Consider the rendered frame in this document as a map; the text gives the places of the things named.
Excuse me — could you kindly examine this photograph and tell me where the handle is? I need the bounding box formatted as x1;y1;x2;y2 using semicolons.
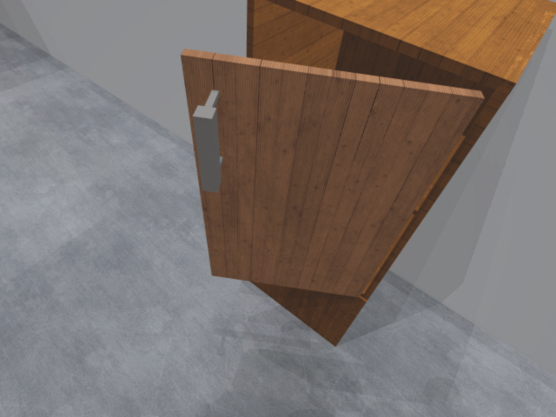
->
193;90;223;193

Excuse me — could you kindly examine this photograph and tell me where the cupboard door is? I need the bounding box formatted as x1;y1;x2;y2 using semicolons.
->
181;49;485;297

